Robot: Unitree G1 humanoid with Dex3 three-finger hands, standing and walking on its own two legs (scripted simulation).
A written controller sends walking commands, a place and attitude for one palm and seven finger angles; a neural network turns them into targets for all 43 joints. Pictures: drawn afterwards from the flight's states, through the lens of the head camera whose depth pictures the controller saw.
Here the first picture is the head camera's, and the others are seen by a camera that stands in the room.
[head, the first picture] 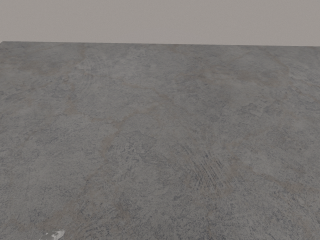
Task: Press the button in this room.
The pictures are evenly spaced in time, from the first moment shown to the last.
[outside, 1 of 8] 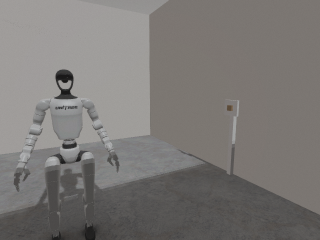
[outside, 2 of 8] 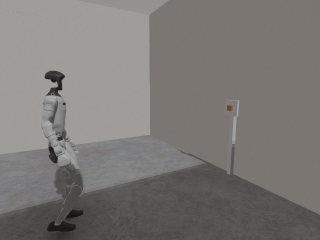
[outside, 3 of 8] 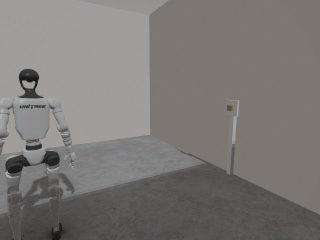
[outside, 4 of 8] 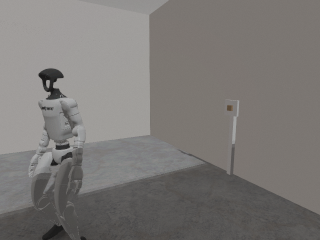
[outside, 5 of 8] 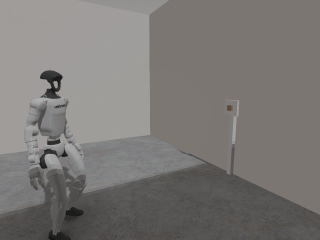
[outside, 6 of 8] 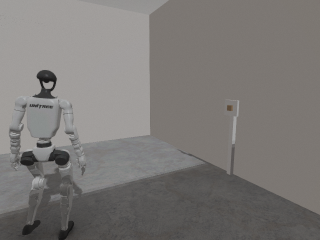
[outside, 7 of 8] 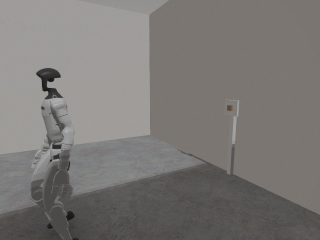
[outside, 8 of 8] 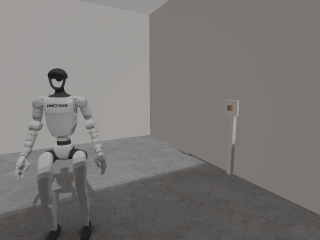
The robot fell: no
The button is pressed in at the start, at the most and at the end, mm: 0 0 0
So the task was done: no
